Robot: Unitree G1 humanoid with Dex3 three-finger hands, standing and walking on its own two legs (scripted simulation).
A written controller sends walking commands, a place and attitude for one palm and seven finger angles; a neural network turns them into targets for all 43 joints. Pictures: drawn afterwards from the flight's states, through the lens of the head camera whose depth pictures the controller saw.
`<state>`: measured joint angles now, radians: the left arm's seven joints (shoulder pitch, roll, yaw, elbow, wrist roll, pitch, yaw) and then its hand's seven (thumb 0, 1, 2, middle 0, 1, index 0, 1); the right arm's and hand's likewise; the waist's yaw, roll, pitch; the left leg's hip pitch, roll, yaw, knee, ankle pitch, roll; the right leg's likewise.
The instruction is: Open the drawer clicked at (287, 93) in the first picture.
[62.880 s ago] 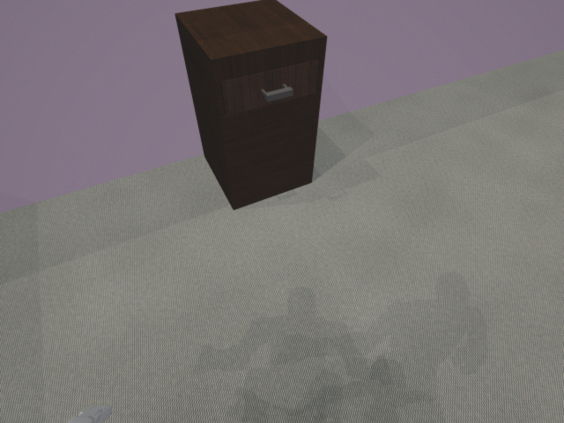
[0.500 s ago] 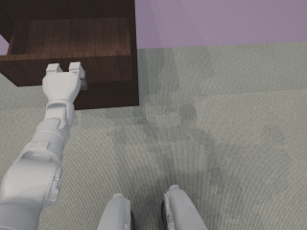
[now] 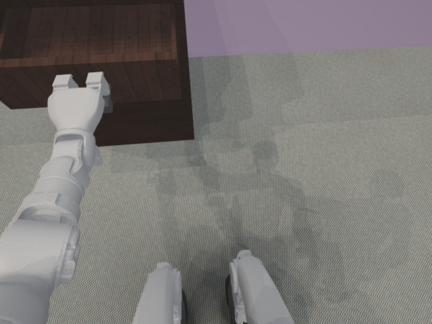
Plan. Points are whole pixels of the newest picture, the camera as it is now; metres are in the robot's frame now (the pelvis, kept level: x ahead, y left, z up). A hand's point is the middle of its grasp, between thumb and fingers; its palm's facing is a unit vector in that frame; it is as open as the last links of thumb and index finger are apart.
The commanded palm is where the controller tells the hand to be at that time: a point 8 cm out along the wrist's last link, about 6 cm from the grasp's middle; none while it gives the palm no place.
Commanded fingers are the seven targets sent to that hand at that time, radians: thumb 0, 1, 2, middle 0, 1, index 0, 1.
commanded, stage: lower the fingers behind the handle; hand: left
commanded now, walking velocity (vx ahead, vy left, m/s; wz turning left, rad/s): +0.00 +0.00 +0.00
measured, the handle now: (85, 97) +0.57 +0.23 -0.04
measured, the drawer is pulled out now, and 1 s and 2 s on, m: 0.15 0.13 0.13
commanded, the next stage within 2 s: lift the fingers back up to retry in 0.66 s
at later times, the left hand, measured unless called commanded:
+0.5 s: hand (90, 120) +0.51 +0.21 -0.04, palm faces +0.00 +0.04 -1.00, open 14.0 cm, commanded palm +0.49 +0.21 -0.02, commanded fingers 0.00 -0.50 0.30 -0.30 -1.20 -0.30 -1.20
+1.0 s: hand (90, 116) +0.52 +0.21 -0.03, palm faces -0.06 +0.00 -1.00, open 14.2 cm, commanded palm +0.49 +0.22 +0.02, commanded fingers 0.00 -0.50 0.30 -0.30 -1.20 -0.30 -1.20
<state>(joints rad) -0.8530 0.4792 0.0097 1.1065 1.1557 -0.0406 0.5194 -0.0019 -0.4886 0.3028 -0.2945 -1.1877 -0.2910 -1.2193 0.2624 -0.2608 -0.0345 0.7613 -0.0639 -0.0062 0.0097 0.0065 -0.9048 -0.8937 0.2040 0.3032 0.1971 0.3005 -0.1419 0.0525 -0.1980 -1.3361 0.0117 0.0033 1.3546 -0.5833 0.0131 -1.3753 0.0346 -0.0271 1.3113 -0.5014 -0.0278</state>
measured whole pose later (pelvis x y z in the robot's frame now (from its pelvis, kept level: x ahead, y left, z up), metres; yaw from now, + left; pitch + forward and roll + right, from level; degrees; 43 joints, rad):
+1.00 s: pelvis -0.02 +0.01 -0.02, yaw -1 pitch +33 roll -2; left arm -0.94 0.54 0.01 1.05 1.12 -0.01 0.37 0.00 -0.49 0.30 -0.27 -1.16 -0.23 -1.24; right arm 0.29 -0.26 0.00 0.72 -0.02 -0.01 -0.02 0.01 -0.90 -0.89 0.20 0.30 0.20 0.30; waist -0.17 0.07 -0.17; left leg -1.43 0.01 0.01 1.43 -0.57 0.03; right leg -1.47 0.03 -0.02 1.37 -0.48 -0.01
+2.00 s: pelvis +0.03 +0.01 +0.05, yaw +0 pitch +28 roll -1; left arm -0.79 0.43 -0.03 1.10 1.13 -0.04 0.48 0.00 -0.49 0.30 -0.32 -1.20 -0.32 -1.20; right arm 0.28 -0.23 -0.05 0.77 -0.06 0.03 -0.01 0.01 -0.90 -0.89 0.21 0.30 0.20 0.30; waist -0.13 0.06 -0.19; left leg -1.09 0.00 0.00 1.13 -0.53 0.02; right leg -1.12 0.03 -0.02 1.09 -0.46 -0.01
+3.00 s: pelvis +0.02 +0.01 +0.04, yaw +0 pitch +30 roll -1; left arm -0.82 0.48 0.00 1.10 1.14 -0.09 0.45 0.00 -0.49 0.30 -0.32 -1.20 -0.32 -1.20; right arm 0.31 -0.25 -0.05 0.78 -0.06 0.01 -0.01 0.01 -0.90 -0.89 0.20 0.30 0.20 0.30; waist -0.14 0.05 -0.19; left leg -1.16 0.00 0.00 1.18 -0.53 0.02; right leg -1.19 0.03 -0.02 1.13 -0.46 -0.02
